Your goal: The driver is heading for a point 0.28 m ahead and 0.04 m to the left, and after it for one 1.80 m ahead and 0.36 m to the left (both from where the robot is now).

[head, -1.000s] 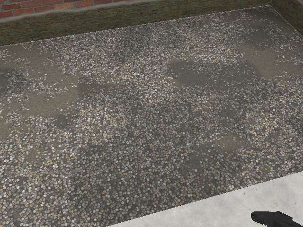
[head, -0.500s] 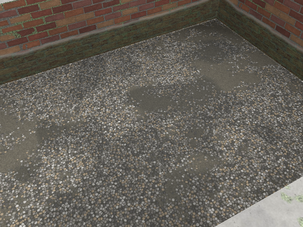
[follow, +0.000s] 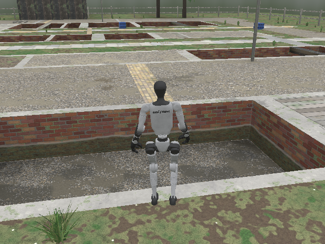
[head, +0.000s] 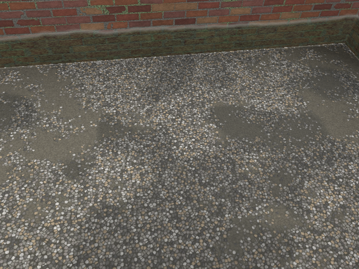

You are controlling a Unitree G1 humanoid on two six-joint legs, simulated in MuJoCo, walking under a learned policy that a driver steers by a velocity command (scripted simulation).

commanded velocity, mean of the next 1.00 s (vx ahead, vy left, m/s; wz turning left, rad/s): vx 0.50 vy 0.00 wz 0.39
